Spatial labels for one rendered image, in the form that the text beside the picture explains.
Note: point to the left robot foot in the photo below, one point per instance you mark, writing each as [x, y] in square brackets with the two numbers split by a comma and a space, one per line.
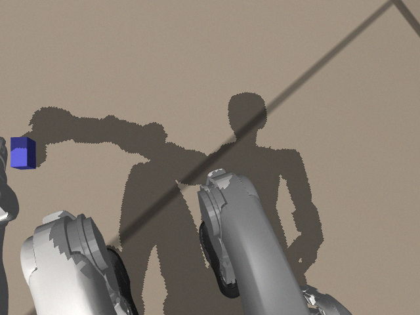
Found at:
[122, 280]

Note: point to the small box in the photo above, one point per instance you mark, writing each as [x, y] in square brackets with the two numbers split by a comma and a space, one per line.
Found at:
[22, 153]

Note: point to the left robot arm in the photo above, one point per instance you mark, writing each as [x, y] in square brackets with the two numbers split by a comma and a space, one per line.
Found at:
[9, 209]

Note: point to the right robot foot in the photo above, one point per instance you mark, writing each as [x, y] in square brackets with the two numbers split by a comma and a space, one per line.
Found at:
[228, 290]

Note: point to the right robot hand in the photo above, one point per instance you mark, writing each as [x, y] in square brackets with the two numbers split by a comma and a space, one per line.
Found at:
[326, 304]

